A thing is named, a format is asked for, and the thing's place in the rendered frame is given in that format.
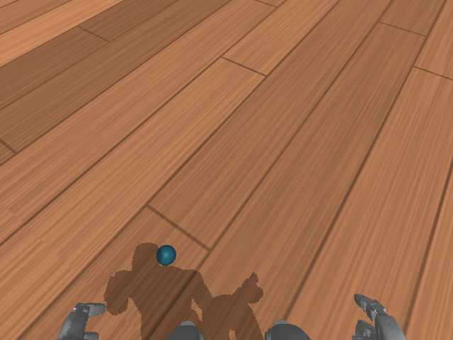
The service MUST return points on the ball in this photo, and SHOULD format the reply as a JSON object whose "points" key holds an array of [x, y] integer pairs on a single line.
{"points": [[166, 255]]}

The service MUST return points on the left robot hand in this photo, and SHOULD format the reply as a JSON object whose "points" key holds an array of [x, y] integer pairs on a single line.
{"points": [[76, 321]]}

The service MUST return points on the right robot hand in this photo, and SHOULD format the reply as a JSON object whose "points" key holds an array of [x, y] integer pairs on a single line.
{"points": [[386, 327]]}

